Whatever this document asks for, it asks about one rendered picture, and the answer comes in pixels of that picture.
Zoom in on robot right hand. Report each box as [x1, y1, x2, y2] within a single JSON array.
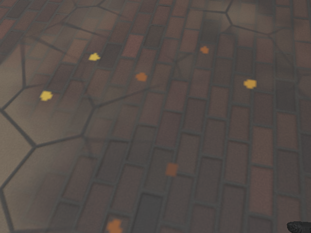
[[287, 221, 311, 233]]

